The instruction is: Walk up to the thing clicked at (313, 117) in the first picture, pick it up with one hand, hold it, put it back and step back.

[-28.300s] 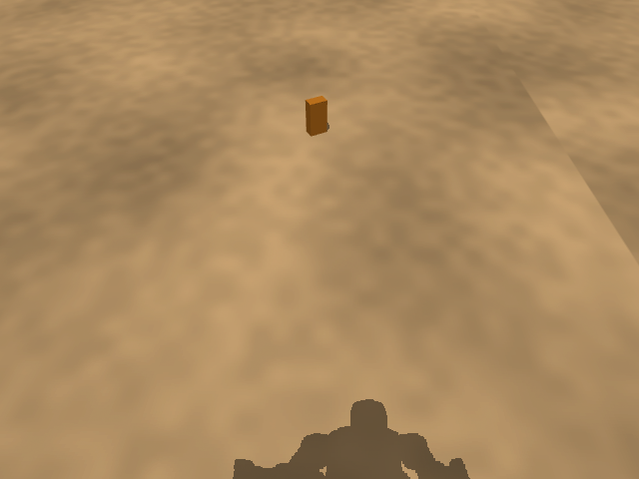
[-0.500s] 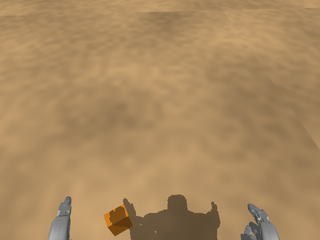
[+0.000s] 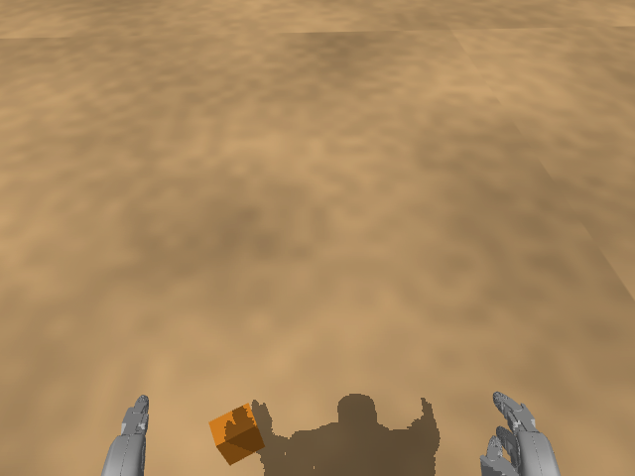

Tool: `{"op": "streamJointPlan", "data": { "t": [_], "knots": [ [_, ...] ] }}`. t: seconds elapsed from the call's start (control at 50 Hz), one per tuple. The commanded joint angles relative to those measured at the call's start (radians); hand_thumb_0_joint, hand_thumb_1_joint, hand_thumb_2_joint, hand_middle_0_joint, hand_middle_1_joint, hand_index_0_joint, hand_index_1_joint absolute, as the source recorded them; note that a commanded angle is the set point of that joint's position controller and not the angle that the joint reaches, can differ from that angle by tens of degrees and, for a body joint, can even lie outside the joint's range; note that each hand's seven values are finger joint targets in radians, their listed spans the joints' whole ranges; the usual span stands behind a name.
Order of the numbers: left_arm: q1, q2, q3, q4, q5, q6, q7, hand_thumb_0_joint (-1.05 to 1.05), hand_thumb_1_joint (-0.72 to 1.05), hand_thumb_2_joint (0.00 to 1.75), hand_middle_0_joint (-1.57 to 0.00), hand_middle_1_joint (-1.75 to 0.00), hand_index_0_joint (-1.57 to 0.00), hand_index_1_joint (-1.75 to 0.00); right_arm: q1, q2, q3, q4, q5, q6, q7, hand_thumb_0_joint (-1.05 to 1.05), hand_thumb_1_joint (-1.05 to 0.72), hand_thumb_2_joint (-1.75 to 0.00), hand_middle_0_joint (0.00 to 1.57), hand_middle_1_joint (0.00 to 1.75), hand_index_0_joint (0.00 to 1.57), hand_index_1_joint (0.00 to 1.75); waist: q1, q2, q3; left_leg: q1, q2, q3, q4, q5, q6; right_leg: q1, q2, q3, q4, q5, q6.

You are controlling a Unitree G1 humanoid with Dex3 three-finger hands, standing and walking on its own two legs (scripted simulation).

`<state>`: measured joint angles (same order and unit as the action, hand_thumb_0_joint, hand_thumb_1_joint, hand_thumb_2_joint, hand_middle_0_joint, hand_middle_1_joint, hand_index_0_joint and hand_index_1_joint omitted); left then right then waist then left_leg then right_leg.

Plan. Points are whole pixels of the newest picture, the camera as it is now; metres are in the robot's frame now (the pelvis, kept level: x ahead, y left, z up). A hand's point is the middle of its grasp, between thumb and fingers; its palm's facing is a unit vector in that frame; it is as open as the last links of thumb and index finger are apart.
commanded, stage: home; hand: left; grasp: from the side
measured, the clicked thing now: (238, 435) +0.36 +0.22 -0.62
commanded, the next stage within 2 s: stand in 1.30 s
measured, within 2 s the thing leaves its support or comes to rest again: neither
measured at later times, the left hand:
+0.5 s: hand (177, 475) +0.16 +0.18 -0.05, palm faces +0.10 -0.96 -0.28, open 17.7 cm
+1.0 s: hand (180, 468) +0.17 +0.18 -0.05, palm faces +0.10 -0.95 -0.28, open 17.7 cm
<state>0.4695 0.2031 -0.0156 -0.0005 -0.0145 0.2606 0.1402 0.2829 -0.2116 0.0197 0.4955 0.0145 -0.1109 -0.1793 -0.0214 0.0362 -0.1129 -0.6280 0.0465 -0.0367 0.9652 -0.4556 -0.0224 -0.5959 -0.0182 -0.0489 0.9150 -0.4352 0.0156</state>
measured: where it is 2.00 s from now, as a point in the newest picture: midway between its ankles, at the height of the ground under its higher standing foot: outside the picture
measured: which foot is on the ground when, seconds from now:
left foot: down 0.00-1.00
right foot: down 0.00-1.00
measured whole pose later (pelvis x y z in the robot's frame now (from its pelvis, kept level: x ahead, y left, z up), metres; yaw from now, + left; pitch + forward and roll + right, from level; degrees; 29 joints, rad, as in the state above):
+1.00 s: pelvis +0.01 +0.00 +0.00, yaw +0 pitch +7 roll -2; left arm 0.47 0.20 -0.01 0.00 -0.01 0.25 0.13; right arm 0.28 -0.21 0.02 0.52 0.01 -0.14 -0.18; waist -0.02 0.04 -0.11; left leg -0.63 0.05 -0.03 0.96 -0.46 -0.02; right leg -0.60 -0.02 -0.04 0.92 -0.44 0.01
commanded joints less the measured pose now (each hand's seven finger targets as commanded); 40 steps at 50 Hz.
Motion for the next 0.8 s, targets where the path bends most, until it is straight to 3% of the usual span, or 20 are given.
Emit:
{"op": "streamJointPlan", "data": {
  "t": [0.0, 0.04, 0.14, 0.26, 0.34, 0.42, 0.56, 0.6, 0.66, 0.68, 0.78],
  "knots": [
    [-0.043, 0.098, 0.057, -0.191, 0.011, -0.057, 0.006, 0.0, -0.61, 0.02, -0.04, -0.05, -0.04, -0.05, -0.081, -0.11, -0.04, -0.166, -0.005, -0.065, -0.004, 0.0, -0.9, -0.9, 0.2, 0.3, 0.2, 0.3, -0.002, -0.01, -0.043, 0.041, -0.043, 0.039, -0.175, 0.085, 0.03, 0.044, 0.028, -0.008, -0.182, 0.076, -0.017],
    [-0.034, 0.11, 0.074, -0.171, 0.013, -0.059, 0.007, 0.0, -0.61, 0.01, -0.04, -0.05, -0.04, -0.04, -0.077, -0.115, -0.045, -0.167, -0.004, -0.067, -0.008, 0.0, -0.9, -0.9, 0.2, 0.3, 0.2, 0.3, -0.002, -0.026, -0.058, 0.047, -0.043, 0.042, -0.168, 0.09, 0.032, 0.046, 0.029, -0.006, -0.188, 0.079, -0.015],
    [-0.047, 0.1, 0.059, -0.178, 0.011, -0.065, 0.005, 0.0, -0.61, 0.0, -0.04, -0.04, -0.04, -0.04, -0.081, -0.116, -0.044, -0.162, -0.003, -0.074, -0.007, 0.0, -0.9, -0.9, 0.2, 0.3, 0.2, 0.3, -0.005, -0.018, -0.038, 0.042, -0.04, 0.038, -0.181, 0.055, 0.031, 0.031, 0.03, -0.009, -0.187, 0.042, -0.02],
    [-0.046, 0.102, 0.063, -0.185, 0.014, -0.069, 0.004, 0.0, -0.61, 0.0, -0.04, -0.04, -0.04, -0.04, -0.07, -0.112, -0.045, -0.158, -0.005, -0.081, -0.01, 0.0, -0.9, -0.9, 0.2, 0.3, 0.2, 0.3, -0.01, -0.033, -0.081, 0.061, -0.04, 0.042, -0.16, 0.113, 0.032, 0.051, 0.029, -0.004, -0.179, 0.103, -0.015],
    [-0.041, 0.105, 0.063, -0.183, 0.014, -0.067, 0.004, 0.0, -0.61, 0.0, -0.04, -0.04, -0.04, -0.04, -0.076, -0.111, -0.041, -0.154, -0.006, -0.085, -0.009, 0.0, -0.9, -0.9, 0.2, 0.3, 0.2, 0.3, -0.002, -0.018, -0.045, 0.042, -0.04, 0.037, -0.175, 0.063, 0.031, 0.033, 0.031, -0.009, -0.185, 0.051, -0.018],
    [-0.018, 0.098, 0.059, -0.18, 0.014, -0.067, 0.004, 0.0, -0.61, 0.0, -0.04, -0.04, -0.04, -0.04, -0.068, -0.115, -0.045, -0.15, -0.005, -0.085, -0.009, 0.0, -0.9, -0.9, 0.2, 0.3, 0.2, 0.3, 0.001, -0.003, -0.077, 0.069, -0.035, 0.031, -0.179, 0.124, 0.026, 0.048, 0.036, -0.015, -0.161, 0.103, -0.023],
    [-0.04, 0.096, 0.058, -0.181, 0.014, -0.064, 0.003, 0.0, -0.61, 0.0, -0.04, -0.04, -0.04, -0.04, -0.073, -0.113, -0.044, -0.151, -0.006, -0.09, -0.008, 0.0, -0.9, -0.9, 0.2, 0.3, 0.2, 0.3, 0.0, -0.015, -0.048, 0.052, -0.034, 0.029, -0.179, 0.103, 0.027, 0.042, 0.036, -0.02, -0.169, 0.084, -0.021],
    [-0.03, 0.102, 0.064, -0.191, 0.016, -0.066, 0.003, 0.0, -0.61, 0.0, -0.04, -0.04, -0.04, -0.04, -0.065, -0.114, -0.045, -0.15, -0.007, -0.089, -0.01, 0.0, -0.9, -0.9, 0.2, 0.3, 0.2, 0.3, 0.003, -0.002, -0.084, 0.074, -0.034, 0.028, -0.178, 0.145, 0.025, 0.055, 0.037, -0.019, -0.155, 0.122, -0.023],
    [-0.042, 0.08, 0.041, -0.182, 0.014, -0.063, 0.002, 0.0, -0.61, 0.0, -0.04, -0.04, -0.04, -0.04, -0.073, -0.118, -0.047, -0.151, -0.006, -0.09, -0.007, 0.0, -0.9, -0.9, 0.2, 0.3, 0.2, 0.3, -0.002, 0.01, -0.055, 0.066, -0.027, 0.019, -0.193, 0.125, 0.021, 0.037, 0.041, -0.027, -0.146, 0.103, -0.026],
    [-0.036, 0.092, 0.058, -0.175, 0.014, -0.064, 0.004, 0.0, -0.61, 0.0, -0.04, -0.04, -0.04, -0.04, -0.07, -0.116, -0.046, -0.149, -0.006, -0.089, -0.006, 0.0, -0.9, -0.9, 0.2, 0.3, 0.2, 0.3, 0.004, -0.003, -0.06, 0.065, -0.028, 0.021, -0.19, 0.121, 0.023, 0.044, 0.04, -0.025, -0.153, 0.098, -0.025],
    [-0.029, 0.099, 0.064, -0.185, 0.014, -0.063, 0.002, 0.0, -0.61, 0.01, -0.04, -0.05, -0.04, -0.04, -0.066, -0.113, -0.045, -0.152, -0.008, -0.089, -0.01, 0.0, -0.9, -0.9, 0.2, 0.3, 0.2, 0.3, 0.0, -0.02, -0.08, 0.068, -0.036, 0.033, -0.171, 0.126, 0.028, 0.05, 0.034, -0.015, -0.167, 0.106, -0.019]
  ]
}}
